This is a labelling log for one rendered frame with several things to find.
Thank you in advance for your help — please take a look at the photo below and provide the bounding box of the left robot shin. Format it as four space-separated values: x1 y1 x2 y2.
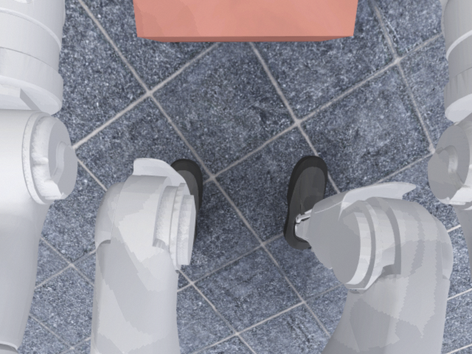
94 158 190 250

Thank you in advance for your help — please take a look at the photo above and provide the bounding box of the right robot forearm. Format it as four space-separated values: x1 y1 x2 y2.
439 0 472 122

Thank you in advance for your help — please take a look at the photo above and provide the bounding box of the robot left foot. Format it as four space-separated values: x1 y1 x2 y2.
171 159 203 245

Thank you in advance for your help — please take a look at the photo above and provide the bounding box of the left robot forearm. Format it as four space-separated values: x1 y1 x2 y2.
0 0 66 115

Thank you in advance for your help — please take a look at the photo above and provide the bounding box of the carton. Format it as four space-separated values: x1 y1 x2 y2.
133 0 358 42

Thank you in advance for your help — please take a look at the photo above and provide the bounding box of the robot right upper arm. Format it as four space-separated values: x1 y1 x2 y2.
428 117 472 282

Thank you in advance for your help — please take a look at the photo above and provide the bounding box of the robot left upper arm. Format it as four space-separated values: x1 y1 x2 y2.
0 109 77 354

